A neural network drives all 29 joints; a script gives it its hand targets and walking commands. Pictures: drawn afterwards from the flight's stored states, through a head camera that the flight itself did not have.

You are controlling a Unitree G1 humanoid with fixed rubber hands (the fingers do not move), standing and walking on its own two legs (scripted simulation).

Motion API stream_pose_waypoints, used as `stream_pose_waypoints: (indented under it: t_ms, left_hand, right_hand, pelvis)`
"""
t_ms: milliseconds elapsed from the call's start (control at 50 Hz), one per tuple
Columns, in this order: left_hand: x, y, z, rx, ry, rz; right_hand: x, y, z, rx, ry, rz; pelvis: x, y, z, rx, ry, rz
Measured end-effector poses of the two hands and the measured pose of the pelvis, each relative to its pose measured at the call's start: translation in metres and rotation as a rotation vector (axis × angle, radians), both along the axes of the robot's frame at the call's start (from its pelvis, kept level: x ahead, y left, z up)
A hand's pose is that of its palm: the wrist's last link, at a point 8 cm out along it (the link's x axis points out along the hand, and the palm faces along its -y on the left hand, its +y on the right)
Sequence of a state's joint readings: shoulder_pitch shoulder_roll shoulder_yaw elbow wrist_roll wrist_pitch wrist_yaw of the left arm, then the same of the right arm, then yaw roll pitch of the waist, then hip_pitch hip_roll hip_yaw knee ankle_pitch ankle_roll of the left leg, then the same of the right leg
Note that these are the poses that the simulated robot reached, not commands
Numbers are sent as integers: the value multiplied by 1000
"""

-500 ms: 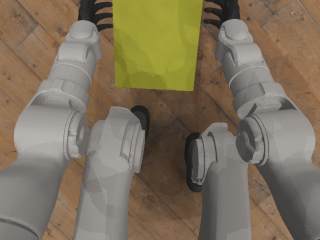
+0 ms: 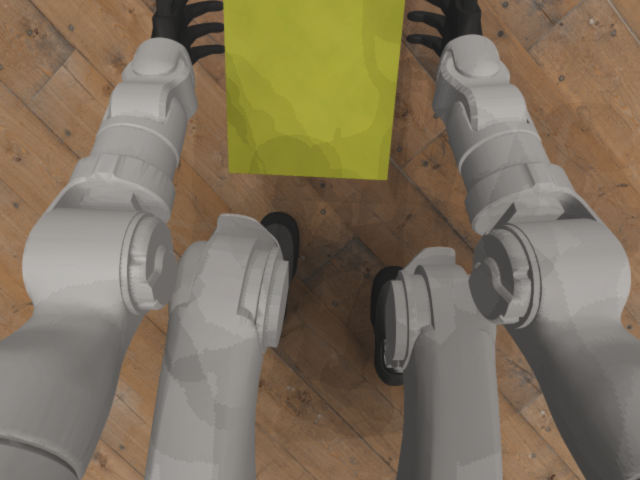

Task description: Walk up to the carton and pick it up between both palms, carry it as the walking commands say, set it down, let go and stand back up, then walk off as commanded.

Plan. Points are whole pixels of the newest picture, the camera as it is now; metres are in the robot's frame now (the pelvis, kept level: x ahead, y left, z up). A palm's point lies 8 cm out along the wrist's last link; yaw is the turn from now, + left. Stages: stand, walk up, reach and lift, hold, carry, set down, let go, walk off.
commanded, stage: set down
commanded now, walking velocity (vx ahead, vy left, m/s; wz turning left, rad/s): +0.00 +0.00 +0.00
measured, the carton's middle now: (315, 50) +0.52 +0.10 -0.27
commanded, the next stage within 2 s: none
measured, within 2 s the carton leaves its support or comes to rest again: neither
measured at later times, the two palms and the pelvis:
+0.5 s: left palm (176, 44) +0.48 +0.24 -0.18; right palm (456, 38) +0.53 -0.05 -0.18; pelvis +0.01 +0.00 +0.00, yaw +0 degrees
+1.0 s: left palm (177, 43) +0.48 +0.24 -0.18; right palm (456, 35) +0.54 -0.05 -0.18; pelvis +0.01 +0.00 +0.00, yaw +0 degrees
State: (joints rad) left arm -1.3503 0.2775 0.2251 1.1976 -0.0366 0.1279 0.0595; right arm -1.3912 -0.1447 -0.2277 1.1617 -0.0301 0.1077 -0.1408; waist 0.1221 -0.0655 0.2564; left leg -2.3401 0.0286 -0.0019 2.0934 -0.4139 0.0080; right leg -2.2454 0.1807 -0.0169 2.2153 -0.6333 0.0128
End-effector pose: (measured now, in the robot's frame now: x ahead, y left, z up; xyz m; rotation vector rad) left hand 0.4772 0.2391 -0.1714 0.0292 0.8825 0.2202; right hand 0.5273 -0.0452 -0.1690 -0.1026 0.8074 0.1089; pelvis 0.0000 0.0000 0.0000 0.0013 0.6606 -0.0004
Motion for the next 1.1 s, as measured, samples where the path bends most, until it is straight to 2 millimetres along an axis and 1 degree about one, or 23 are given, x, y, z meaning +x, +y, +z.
stream_pose_waypoints:
  t_ms: [300,780,1100]
  left_hand:
    - [3,2,-4,-15,1,-7]
    - [7,2,-10,-19,-1,6]
    - [5,3,-13,-31,-21,19]
  right_hand:
    - [3,0,-4,8,-4,7]
    - [9,-1,-12,26,-8,27]
    - [9,-2,-14,24,-27,48]
  pelvis:
    - [5,4,-1,-2,14,1]
    - [13,0,-3,5,26,3]
    - [13,-1,-3,4,18,4]
